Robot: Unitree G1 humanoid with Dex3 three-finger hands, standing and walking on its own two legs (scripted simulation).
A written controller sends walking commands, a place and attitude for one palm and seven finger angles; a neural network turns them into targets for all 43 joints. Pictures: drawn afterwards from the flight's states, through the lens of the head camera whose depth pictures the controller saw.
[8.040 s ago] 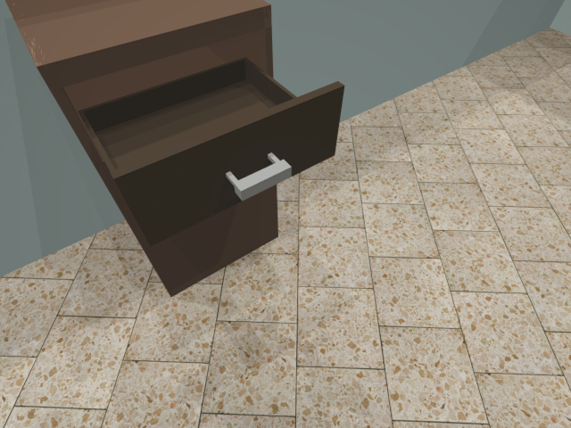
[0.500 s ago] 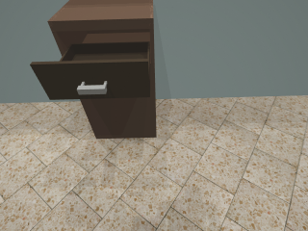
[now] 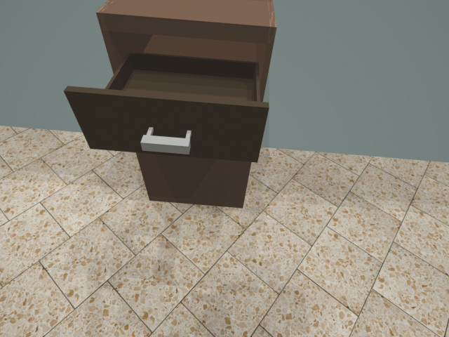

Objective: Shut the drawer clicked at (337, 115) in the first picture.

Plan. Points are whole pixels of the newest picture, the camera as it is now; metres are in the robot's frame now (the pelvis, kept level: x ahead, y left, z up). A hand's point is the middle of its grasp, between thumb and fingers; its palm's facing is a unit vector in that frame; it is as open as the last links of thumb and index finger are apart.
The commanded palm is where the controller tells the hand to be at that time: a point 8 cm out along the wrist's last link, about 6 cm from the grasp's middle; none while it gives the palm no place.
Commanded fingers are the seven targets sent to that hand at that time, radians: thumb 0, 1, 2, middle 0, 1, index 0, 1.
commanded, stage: take the last steps up to it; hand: left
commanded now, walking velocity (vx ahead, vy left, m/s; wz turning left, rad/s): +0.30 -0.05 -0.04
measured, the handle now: (168, 138) +0.52 +0.19 +0.03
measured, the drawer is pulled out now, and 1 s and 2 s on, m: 0.30 0.30 0.30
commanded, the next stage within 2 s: come to a stop and stand still in 0.38 s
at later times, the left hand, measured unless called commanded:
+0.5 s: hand (175, 276) +0.26 +0.13 -0.15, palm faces -0.01 -0.98 -0.21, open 7.3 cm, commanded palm none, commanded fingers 0.00 0.90 0.90 -0.20 -0.30 -0.20 -0.30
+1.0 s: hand (149, 314) +0.18 +0.17 -0.17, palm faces +0.05 -0.98 -0.18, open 7.3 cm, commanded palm none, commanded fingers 0.00 0.90 0.90 -0.20 -0.30 -0.20 -0.30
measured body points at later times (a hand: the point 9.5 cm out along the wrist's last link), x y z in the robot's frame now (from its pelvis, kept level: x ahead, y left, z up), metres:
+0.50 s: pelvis +0.16 -0.04 +0.00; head +0.17 -0.06 +0.45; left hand +0.26 +0.18 -0.13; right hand +0.08 -0.25 -0.17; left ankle +0.07 +0.08 -0.66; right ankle +0.22 -0.13 -0.73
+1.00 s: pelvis +0.17 -0.01 +0.01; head +0.19 +0.01 +0.46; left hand +0.18 +0.23 -0.15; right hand +0.25 -0.24 -0.13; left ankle +0.22 +0.08 -0.73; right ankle +0.12 -0.15 -0.68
